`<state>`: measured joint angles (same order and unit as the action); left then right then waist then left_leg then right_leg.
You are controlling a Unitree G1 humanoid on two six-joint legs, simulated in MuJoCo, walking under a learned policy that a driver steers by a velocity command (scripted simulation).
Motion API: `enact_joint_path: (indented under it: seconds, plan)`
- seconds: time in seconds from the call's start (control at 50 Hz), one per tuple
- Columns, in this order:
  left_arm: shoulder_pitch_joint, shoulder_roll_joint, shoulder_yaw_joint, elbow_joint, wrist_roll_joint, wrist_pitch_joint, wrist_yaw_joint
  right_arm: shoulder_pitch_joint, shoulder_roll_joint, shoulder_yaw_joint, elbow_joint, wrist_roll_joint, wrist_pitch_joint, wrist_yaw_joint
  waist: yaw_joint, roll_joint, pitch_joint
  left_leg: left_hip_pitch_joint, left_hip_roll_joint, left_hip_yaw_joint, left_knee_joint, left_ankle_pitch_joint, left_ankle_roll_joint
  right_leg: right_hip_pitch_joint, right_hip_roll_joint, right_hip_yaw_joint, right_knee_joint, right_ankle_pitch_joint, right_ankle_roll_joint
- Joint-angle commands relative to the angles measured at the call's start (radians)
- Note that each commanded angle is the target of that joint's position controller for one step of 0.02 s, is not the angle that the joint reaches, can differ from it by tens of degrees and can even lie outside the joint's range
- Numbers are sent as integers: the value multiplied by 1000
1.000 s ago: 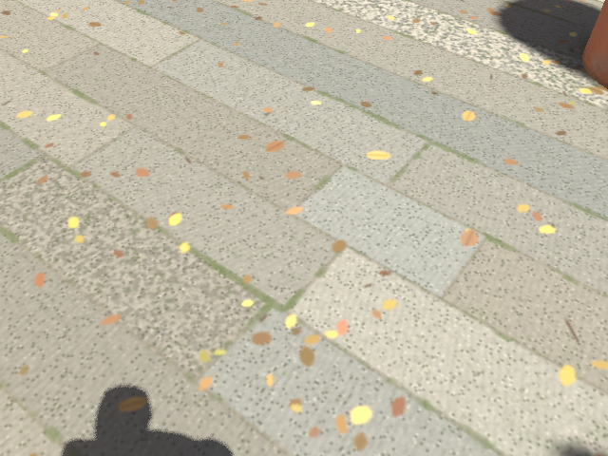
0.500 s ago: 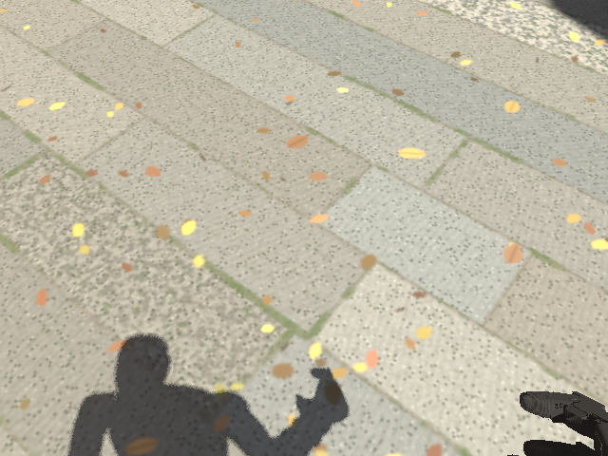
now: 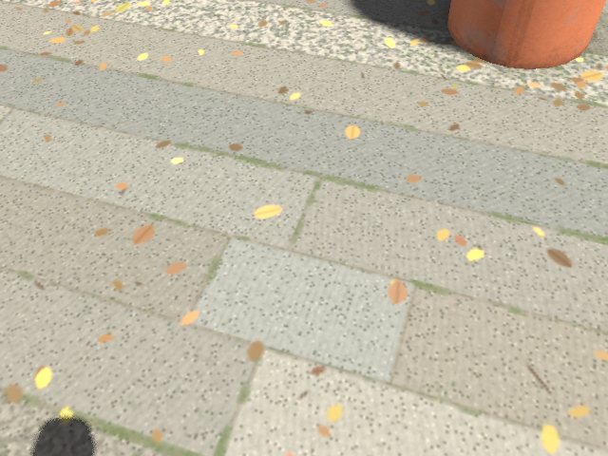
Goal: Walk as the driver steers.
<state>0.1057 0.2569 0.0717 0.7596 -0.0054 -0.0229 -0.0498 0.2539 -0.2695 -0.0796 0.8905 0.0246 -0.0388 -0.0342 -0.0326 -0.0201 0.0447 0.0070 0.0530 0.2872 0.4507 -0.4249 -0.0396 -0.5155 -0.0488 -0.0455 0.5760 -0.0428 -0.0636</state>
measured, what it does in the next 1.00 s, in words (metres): walks ahead, turning right: left foot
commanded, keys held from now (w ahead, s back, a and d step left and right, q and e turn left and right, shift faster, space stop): e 0.28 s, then no key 0.72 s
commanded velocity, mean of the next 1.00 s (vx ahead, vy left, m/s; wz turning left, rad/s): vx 0.05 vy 0.00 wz -0.29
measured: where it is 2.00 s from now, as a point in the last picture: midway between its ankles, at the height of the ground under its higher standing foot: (368, 430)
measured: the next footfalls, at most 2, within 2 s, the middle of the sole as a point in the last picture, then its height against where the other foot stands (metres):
left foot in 0.52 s outside the picture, level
right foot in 1.74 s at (429, 448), level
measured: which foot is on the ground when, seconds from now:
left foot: down 0.00-0.02, up 0.04-0.50, down 0.52-1.00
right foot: down 0.00-1.00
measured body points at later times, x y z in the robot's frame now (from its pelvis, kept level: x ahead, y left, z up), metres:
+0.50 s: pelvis +0.11 +0.01 +0.01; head +0.13 +0.00 +0.46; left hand +0.34 +0.23 -0.08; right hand +0.16 -0.30 -0.10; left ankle +0.17 +0.14 -0.72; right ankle +0.13 -0.09 -0.72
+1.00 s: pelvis +0.12 +0.01 +0.01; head +0.13 +0.01 +0.46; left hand +0.31 +0.23 -0.10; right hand +0.17 -0.27 -0.11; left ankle +0.17 +0.14 -0.72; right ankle +0.09 -0.11 -0.72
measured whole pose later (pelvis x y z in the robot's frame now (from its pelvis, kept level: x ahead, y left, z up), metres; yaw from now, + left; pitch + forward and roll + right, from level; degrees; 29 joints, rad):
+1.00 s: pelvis +0.12 +0.01 +0.01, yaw -16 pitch -1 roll +0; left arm 0.21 0.24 0.04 0.77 0.02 0.02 0.02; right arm 0.14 -0.25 -0.02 0.89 -0.01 -0.01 -0.01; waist -0.01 0.01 0.03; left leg -0.24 0.02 -0.03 0.54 -0.28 -0.03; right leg -0.22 0.02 0.07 0.55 -0.30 0.00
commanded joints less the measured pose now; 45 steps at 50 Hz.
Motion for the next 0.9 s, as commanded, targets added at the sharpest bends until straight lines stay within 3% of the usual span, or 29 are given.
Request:
enact_joint_path:
  seconds: [0.02,0.04,0.06,0.08,0.1,0.12,0.14,0.18,0.24,0.3,0.36,0.44,0.48,0.5,0.52,0.54,0.56,0.58,0.62,0.66,0.7,0.72,0.74,0.76,0.8,0.82,0.9]
  plan:
    - [272,314,99,-9,2,-2,39,0,-76,-4,-94,-48,-5,5,101,-189,-235,-341,55,-49,657,178,1,567,-127,264,-54,610,-129]
    - [218,357,95,-66,25,-10,35,102,-43,16,-117,-54,-20,16,26,-252,-439,-612,-122,-239,976,-334,-50,805,-356,733,-92,675,-388]
    - [222,281,79,-88,17,-10,20,11,-132,-4,-109,-20,-26,22,110,-54,-489,-647,-72,-387,1006,-263,-25,774,-317,671,-162,509,-352]
    - [166,234,65,-92,5,-16,20,-69,-134,-5,-138,2,-25,19,96,-38,-359,-698,-41,-372,955,-162,0,666,-264,543,-187,350,-297]
    - [109,199,56,-93,-10,-14,26,-86,-121,-5,-125,-12,-17,3,63,29,-249,-695,1,-366,871,-80,1,526,-209,460,-212,232,-238]
    - [69,170,48,-101,-12,-8,35,-92,-139,-12,-124,-26,-4,-10,39,1,-191,-655,21,-371,799,-33,3,404,-179,420,-238,165,-213]
    - [53,165,45,-110,2,-3,41,-85,-146,-18,-124,-29,10,-11,16,-34,-175,-590,22,-373,766,0,6,320,-153,402,-261,131,-198]
    - [48,180,50,-126,16,-3,50,-64,-125,-16,-121,-34,19,-14,3,-56,-181,-553,-2,-366,707,37,-3,269,-128,376,-269,183,-198]
    - [69,202,58,-135,4,4,69,-89,-110,-10,-129,-38,24,-22,14,-57,-199,-578,-19,-379,594,76,-30,282,-117,380,-256,166,-192]
    - [56,196,53,-150,1,22,84,-121,-112,-9,-136,-32,30,-23,25,-83,-189,-585,-24,-392,497,134,-47,272,-98,403,-260,-40,-168]
    - [49,181,44,-154,11,32,88,-139,-108,-5,-138,-29,28,-16,43,-113,-166,-534,-20,-383,406,159,-51,238,-87,411,-261,-150,-156]
    - [56,162,30,-150,20,41,78,-132,-111,-1,-141,-24,12,-3,58,-133,-158,-433,-26,-356,281,109,-33,245,-99,439,-210,-67,-158]
    - [43,145,17,-149,12,46,75,-93,-97,2,-131,-25,-1,10,27,-122,-159,-331,-38,-332,107,180,-4,248,-85,441,-157,5,-134]
    - [60,129,9,-141,8,47,75,-72,-97,4,-125,-32,-6,18,12,-102,-149,-251,-27,-335,-29,301,19,228,-56,424,-131,1,-98]
    - [99,105,1,-137,15,44,76,-61,-153,-5,-130,-52,-9,19,32,-13,-149,-179,86,-438,-77,414,61,184,3,370,-48,-100,-39]
    - [166,86,0,-141,18,35,71,-111,-229,-18,-140,-63,-3,15,116,207,-129,-159,228,-593,-86,613,168,96,140,219,61,-345,18]
    - [110,127,8,-153,25,27,71,-116,-156,-1,-138,-69,0,16,76,271,-129,-226,298,-680,-120,579,269,105,126,175,111,-449,56]
    - [71,160,19,-155,20,26,72,-135,-131,7,-145,-60,-2,16,55,238,-120,-226,271,-661,-118,544,271,125,100,168,159,-440,73]
    - [41,134,18,-146,18,40,74,-139,-151,3,-139,-37,-3,13,37,214,-114,-180,222,-596,-92,561,232,107,82,148,170,-418,99]
    - [64,84,4,-129,10,48,68,-158,-142,8,-131,-29,4,11,54,190,-113,-191,178,-527,-63,626,202,184,61,124,70,-373,108]
    - [76,59,-2,-104,8,49,65,-132,-123,14,-115,-22,14,17,52,190,-118,-200,115,-459,-33,590,157,301,76,91,-128,-156,98]
    - [66,77,1,-104,13,52,64,-107,-114,18,-106,-25,12,22,41,178,-123,-212,101,-452,-31,522,130,351,60,113,-155,-75,87]
    - [62,111,7,-113,19,56,66,-94,-104,24,-105,-34,4,29,27,129,-133,-245,79,-437,-19,428,97,400,16,157,-136,55,70]
    - [55,155,16,-108,15,61,69,-52,-116,21,-100,-41,-5,39,-14,46,-129,-267,32,-397,-22,350,71,400,3,166,-80,75,36]
    - [71,105,8,-95,21,55,59,-113,-114,25,-93,-36,-4,40,26,27,-104,-232,3,-345,13,275,41,318,14,171,-104,-57,20]
    - [67,101,6,-88,25,50,59,-126,-98,29,-93,-35,0,36,22,13,-90,-231,3,-339,22,279,41,299,12,177,-118,-65,26]
    - [74,102,2,-69,22,31,64,-121,-97,30,-75,-35,15,25,13,-24,-64,-214,-3,-336,32,294,41,268,11,180,-129,-67,37]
